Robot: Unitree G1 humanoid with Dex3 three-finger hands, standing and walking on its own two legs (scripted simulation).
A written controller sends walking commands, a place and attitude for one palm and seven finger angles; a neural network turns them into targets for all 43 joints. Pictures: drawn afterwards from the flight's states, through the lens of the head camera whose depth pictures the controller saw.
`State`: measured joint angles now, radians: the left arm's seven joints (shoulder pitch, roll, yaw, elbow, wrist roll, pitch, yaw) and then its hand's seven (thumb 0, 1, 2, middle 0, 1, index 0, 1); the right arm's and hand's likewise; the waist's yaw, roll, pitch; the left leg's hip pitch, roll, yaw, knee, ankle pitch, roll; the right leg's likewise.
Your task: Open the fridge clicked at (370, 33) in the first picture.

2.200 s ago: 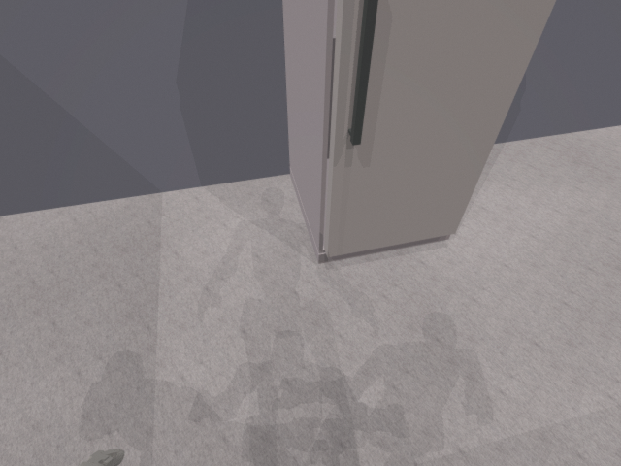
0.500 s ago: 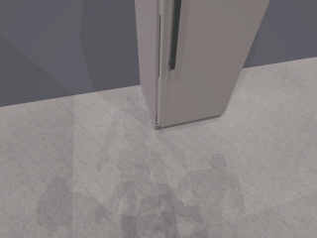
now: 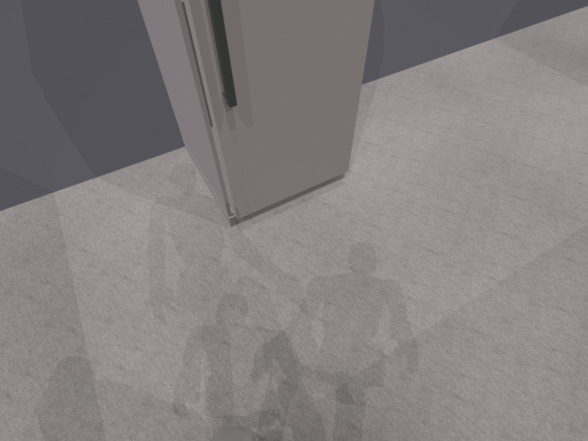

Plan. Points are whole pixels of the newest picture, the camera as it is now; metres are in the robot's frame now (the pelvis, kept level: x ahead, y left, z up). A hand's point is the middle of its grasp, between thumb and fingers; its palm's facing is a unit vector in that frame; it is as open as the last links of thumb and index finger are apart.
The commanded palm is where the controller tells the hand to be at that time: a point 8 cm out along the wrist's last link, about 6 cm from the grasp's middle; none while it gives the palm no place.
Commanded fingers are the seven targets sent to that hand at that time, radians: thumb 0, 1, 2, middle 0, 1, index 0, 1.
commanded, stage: walk to a spot facing it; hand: left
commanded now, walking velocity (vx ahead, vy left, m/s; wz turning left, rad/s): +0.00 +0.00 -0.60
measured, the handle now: (214, 21) +0.95 +0.28 +0.10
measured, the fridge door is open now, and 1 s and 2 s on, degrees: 0 0 0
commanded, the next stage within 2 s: turn to face it in 1.74 s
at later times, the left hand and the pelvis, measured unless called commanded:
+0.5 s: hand (163, 439) +0.13 +0.22 -0.16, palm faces -0.32 -0.93 -0.20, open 7.4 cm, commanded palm none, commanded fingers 0.00 0.90 0.90 -0.20 -0.30 -0.20 -0.30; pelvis -0.02 +0.05 +0.00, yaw -20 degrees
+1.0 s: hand (226, 397) +0.21 +0.14 -0.20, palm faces -0.49 -0.86 -0.14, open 7.4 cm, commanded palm none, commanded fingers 0.00 0.90 0.90 -0.20 -0.30 -0.20 -0.30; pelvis +0.12 -0.02 -0.02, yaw -33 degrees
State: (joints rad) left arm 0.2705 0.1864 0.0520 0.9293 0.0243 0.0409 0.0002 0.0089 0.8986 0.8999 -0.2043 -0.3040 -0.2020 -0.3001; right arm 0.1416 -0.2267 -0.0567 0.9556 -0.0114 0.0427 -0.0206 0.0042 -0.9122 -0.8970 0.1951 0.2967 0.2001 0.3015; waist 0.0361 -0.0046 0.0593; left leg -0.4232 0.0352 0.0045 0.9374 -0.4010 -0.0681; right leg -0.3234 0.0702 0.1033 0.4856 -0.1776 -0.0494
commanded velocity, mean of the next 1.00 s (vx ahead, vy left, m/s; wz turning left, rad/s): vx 0.25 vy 0.00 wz -0.50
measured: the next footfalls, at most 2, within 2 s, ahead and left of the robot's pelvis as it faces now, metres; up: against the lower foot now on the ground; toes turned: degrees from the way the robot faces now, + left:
left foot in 0.16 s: +0.02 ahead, +0.15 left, +0.00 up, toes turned -5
right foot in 0.62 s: -0.02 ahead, -0.13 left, +0.00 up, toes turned -32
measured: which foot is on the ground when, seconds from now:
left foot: up 0.00-0.14, down 0.16-0.62, up 0.64-0.98, down 1.00-1.00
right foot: down 0.00-0.16, up 0.18-0.60, down 0.62-1.00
